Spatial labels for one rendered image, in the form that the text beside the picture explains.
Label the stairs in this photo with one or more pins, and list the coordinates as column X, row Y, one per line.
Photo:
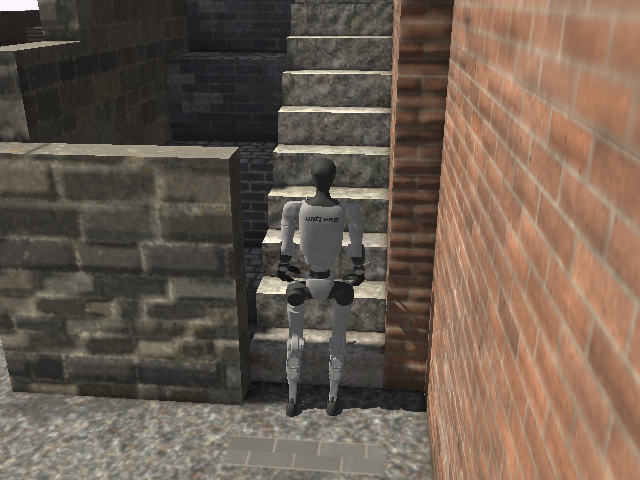
column 336, row 105

